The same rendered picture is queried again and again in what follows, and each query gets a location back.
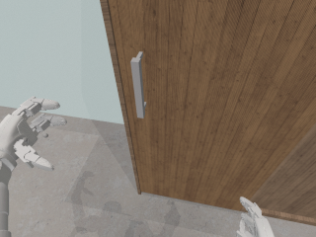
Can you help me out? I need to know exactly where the handle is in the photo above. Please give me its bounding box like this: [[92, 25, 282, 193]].
[[130, 51, 147, 119]]

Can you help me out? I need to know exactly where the left robot hand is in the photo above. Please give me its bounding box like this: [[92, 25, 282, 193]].
[[0, 96, 67, 172]]

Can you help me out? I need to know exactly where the right robot hand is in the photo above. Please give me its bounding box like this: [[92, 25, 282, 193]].
[[236, 197, 276, 237]]

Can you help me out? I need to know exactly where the wardrobe door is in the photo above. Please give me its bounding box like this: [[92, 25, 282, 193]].
[[249, 123, 316, 218], [109, 0, 316, 211]]

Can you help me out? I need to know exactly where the robot left forearm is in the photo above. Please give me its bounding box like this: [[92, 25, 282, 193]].
[[0, 149, 18, 237]]

